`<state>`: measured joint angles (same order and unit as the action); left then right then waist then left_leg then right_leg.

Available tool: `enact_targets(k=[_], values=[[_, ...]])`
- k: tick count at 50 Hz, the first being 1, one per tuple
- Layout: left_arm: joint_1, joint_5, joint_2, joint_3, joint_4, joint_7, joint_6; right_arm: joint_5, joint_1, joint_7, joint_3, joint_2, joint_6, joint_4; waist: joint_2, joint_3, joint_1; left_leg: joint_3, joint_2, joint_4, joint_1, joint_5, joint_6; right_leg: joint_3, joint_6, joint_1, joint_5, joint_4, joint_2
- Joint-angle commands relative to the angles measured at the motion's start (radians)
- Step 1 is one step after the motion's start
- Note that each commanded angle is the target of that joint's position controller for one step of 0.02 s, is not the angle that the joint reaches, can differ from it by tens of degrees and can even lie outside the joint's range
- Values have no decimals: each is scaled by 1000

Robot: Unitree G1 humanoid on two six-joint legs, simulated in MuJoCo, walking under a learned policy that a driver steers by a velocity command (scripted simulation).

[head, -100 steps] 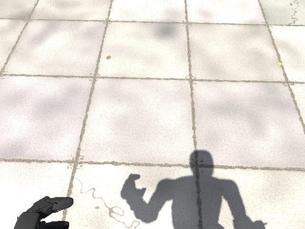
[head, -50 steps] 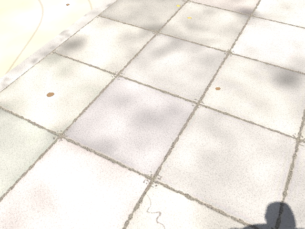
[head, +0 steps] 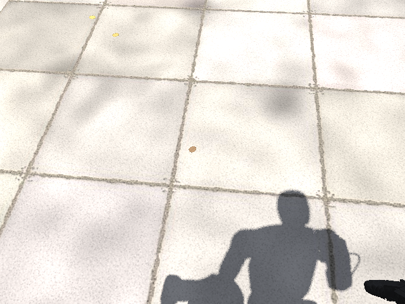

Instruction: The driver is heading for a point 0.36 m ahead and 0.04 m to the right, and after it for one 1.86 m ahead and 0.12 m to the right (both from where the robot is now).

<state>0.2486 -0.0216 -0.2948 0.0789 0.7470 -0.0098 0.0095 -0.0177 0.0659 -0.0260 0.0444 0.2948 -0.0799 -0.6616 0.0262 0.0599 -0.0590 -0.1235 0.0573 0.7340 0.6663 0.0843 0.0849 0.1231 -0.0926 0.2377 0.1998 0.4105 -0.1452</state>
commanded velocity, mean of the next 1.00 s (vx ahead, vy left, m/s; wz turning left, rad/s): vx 0.04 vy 0.00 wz -0.48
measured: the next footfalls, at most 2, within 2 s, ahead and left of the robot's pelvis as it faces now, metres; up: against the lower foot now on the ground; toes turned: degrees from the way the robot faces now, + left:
left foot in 0.12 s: +0.23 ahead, +0.13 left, +0.00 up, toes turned -10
right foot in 0.54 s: +0.10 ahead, -0.11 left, +0.00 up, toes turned -21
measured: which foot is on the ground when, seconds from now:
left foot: up 0.00-0.10, down 0.12-0.52, up 0.54-0.94, down 0.96-1.00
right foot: down 0.00-0.12, up 0.14-0.52, down 0.54-1.00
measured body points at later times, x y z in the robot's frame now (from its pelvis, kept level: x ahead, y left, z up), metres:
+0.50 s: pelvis +0.09 +0.02 -0.01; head +0.12 -0.01 +0.44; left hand +0.32 +0.24 -0.10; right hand +0.16 -0.29 -0.11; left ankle +0.19 +0.13 -0.74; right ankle +0.06 -0.10 -0.72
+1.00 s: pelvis +0.10 +0.00 -0.01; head +0.11 -0.01 +0.44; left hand +0.37 +0.13 -0.10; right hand +0.11 -0.31 -0.11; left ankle +0.17 +0.12 -0.74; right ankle +0.06 -0.09 -0.74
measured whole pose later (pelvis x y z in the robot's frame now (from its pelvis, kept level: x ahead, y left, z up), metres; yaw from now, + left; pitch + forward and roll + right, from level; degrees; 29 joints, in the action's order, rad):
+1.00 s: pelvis +0.10 +0.00 -0.01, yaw -27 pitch +1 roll +0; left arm 0.15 0.03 -0.23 0.02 0.66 -0.01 -0.01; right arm 0.00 0.17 0.00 0.05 0.26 0.01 -0.73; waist 0.00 0.01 0.01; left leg -0.04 0.02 0.52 0.26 0.26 0.03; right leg 0.09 -0.03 0.27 0.28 0.55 -0.08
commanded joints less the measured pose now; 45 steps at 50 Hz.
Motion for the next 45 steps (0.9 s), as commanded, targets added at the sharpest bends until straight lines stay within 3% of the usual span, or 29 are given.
enact_targets(k=[1,4,5,6,7,8,9,10,11,13,15,20,23,25,26,27,28,29,30,31,32,34,38,41,45], values=[[-12,-6,-155,41,-68,-20,-15,13,-3,9,14,70,1,62,-114,-164,20,49,-86,-119,-215,-67,6,174,-96,19,-434,-2,204],[-36,0,-137,36,-87,-27,-25,9,26,16,34,113,-9,64,-149,-165,50,13,-89,-239,-251,-4,-31,295,-71,-66,-341,100,220],[-62,-1,-121,30,-99,-27,-25,4,68,15,39,118,-18,55,-152,-168,83,21,-67,-335,-335,-108,-58,294,-42,-52,-291,163,188],[-48,12,-71,12,-119,-25,-19,-13,115,6,49,167,-23,58,-71,-243,87,-76,80,-338,-520,-329,-122,236,4,24,-135,328,127],[103,16,-19,-3,-116,-24,-13,-44,108,-6,52,208,-8,74,186,-325,10,-353,329,-301,-783,-686,-299,107,74,257,437,557,-16],[163,8,-114,9,-103,-16,-14,-20,156,-2,52,162,11,56,257,-396,18,-537,432,-325,-801,-543,-402,56,114,341,537,740,34],[119,-1,-186,34,-85,-17,-26,-4,125,-3,36,106,20,77,141,-311,44,-431,363,-329,-736,-412,-375,51,148,376,460,838,73],[61,-4,-192,41,-87,-23,-44,-4,97,-4,29,80,32,80,77,-247,53,-303,292,-334,-668,-306,-324,21,171,397,384,877,95],[35,-4,-179,42,-94,-29,-61,-2,62,-6,25,73,44,84,62,-197,49,-226,246,-357,-593,-220,-300,8,184,399,337,879,114],[26,-7,-124,30,-111,-28,-77,-11,27,-10,29,93,57,81,98,-131,35,-93,175,-412,-457,-159,-284,-49,192,335,263,811,129],[21,-4,-85,20,-125,-27,-76,-14,32,-14,36,96,63,72,132,-145,43,-32,171,-428,-461,-179,-302,-86,195,302,246,722,135],[-36,6,-78,11,-165,-7,-71,2,20,-14,57,136,73,56,142,-191,66,31,229,-434,-475,-157,-325,-119,162,185,187,490,187],[-29,6,-99,20,-175,9,-74,16,22,-7,65,155,78,41,152,-182,61,53,249,-415,-473,-90,-305,-151,124,119,160,358,181],[28,8,-97,28,-157,17,-74,34,11,-7,67,154,82,30,133,-178,22,98,232,-347,-433,-20,-250,-190,76,7,49,175,150],[66,12,-115,39,-143,14,-73,37,51,-6,63,126,86,9,87,-164,17,146,198,-266,-364,73,-187,-164,41,-77,-5,88,136],[87,13,-199,62,-151,0,-70,17,90,1,50,71,90,5,-149,-123,39,262,94,-18,-175,283,-77,107,-39,-173,-166,-50,306],[52,29,-296,73,-195,-8,-62,-12,33,-2,44,63,85,66,-355,-84,43,230,-54,219,64,581,-7,424,-224,-159,-368,-81,524],[63,62,-262,66,-196,-4,-39,-2,-53,-11,57,100,78,83,-259,-132,-22,85,-54,377,54,577,-21,430,-275,-96,-271,-116,519],[14,60,-232,54,-191,-3,-22,15,-43,-14,65,115,79,74,-214,-107,18,56,-36,415,56,476,-38,341,-216,-76,-194,-114,459],[-51,35,-200,47,-197,-7,-17,12,-6,-20,72,120,84,46,-165,-97,51,50,-24,405,56,384,-40,273,-153,-72,-153,-98,402],[-84,17,-168,35,-204,-12,-18,2,13,-26,76,125,88,31,-165,-103,60,52,-24,406,42,334,-31,238,-126,-69,-195,-85,377],[-88,18,-145,22,-208,-22,-25,2,36,-19,74,109,85,26,-160,-137,74,63,-49,440,-22,271,-12,200,-125,-56,-307,-65,340],[-41,15,-162,29,-196,-35,-32,15,-4,-11,56,71,77,38,-154,-150,46,55,-66,239,-33,235,4,219,-126,-139,-325,-34,320],[-58,28,-138,18,-195,-33,-36,22,17,5,45,64,79,18,-179,-173,34,71,-41,108,-149,248,3,204,-131,-126,-297,-21,333],[-70,42,-74,-15,-160,-10,-32,27,37,26,31,46,77,7,-172,-150,32,97,-19,-93,-356,246,-17,191,-130,-33,-270,-14,329]])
